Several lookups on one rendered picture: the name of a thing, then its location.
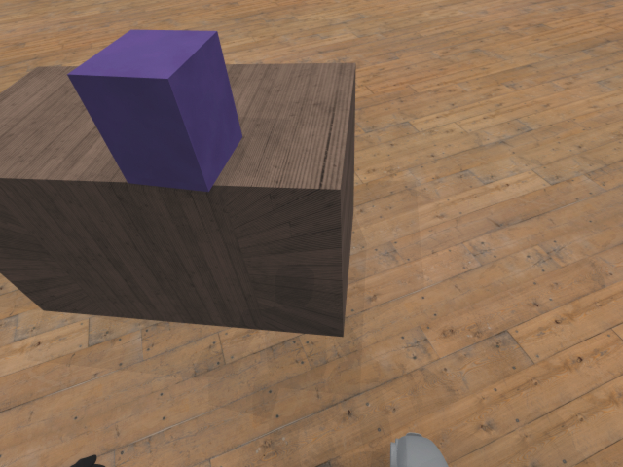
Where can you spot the robot right thigh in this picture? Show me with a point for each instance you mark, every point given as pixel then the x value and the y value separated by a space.
pixel 415 451

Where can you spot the carton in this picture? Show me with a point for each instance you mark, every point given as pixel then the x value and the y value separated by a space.
pixel 163 104

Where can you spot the pedestal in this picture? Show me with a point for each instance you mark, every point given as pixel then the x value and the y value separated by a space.
pixel 267 248

